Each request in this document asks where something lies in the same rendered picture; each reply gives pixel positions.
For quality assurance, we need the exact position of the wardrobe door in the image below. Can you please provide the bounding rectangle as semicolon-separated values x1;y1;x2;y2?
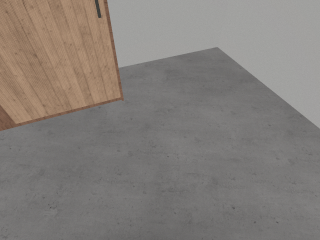
0;0;121;124
0;105;13;124

